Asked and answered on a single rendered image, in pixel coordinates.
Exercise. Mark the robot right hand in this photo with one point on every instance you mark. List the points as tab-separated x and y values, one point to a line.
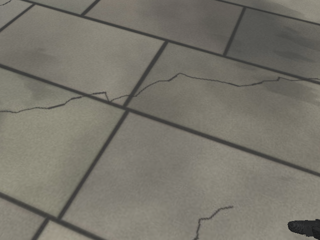
310	228

